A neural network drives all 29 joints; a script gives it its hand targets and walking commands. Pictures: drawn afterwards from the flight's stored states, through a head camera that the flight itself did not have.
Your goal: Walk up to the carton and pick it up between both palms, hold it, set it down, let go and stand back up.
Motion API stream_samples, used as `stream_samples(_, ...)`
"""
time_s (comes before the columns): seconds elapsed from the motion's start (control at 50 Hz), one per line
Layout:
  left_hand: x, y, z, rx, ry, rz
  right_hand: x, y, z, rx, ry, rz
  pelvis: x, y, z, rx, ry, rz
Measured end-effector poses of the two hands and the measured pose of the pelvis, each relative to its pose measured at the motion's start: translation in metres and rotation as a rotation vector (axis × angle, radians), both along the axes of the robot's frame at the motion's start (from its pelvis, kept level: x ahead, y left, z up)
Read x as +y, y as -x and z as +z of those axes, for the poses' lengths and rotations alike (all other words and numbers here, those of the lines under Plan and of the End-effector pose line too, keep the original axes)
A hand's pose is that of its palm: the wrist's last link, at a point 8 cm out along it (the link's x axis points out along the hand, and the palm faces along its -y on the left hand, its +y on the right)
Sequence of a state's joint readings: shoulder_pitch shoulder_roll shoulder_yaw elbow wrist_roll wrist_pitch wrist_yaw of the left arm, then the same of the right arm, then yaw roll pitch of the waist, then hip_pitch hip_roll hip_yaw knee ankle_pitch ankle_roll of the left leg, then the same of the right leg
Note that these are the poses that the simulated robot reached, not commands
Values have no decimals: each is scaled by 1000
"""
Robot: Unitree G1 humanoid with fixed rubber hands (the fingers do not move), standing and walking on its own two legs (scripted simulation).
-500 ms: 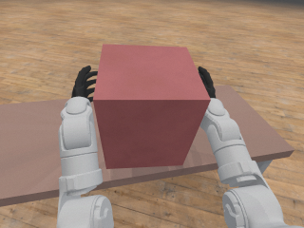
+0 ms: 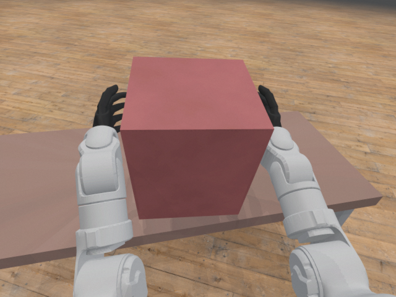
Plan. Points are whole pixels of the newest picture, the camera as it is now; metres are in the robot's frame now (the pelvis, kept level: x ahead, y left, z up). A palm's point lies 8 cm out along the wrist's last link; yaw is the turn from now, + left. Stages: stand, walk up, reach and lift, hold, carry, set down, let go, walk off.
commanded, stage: hold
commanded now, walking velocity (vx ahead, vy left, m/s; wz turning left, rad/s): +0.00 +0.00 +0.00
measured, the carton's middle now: (189, 141) +0.37 +0.01 +0.18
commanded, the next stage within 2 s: none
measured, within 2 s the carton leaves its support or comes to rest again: neither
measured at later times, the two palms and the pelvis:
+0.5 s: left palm (108, 129) +0.35 +0.15 +0.23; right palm (271, 128) +0.36 -0.15 +0.21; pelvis +0.00 +0.00 +0.00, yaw +0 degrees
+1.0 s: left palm (104, 129) +0.35 +0.16 +0.22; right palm (267, 128) +0.36 -0.14 +0.21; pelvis +0.00 +0.00 +0.00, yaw +0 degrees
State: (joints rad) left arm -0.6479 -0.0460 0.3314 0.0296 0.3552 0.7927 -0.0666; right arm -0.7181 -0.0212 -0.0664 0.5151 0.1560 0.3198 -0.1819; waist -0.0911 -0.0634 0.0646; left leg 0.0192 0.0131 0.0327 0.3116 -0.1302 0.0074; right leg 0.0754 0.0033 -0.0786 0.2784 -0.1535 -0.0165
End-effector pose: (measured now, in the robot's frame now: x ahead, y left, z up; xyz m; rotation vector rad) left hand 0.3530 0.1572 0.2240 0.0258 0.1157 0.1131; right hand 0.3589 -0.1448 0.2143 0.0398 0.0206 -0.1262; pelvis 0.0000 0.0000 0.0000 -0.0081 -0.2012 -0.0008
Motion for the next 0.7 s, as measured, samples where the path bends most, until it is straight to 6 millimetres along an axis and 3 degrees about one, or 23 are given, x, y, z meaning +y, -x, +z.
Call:
stream_samples(0.3,-3,2,-2,13,-11,5,-3,1,-7,14,-22,6,-1,0,0,-7,0,3)
stream_samples(0.7,0,5,4,-5,-6,7,0,4,-1,-3,-17,4,-3,4,0,-1,-2,3)
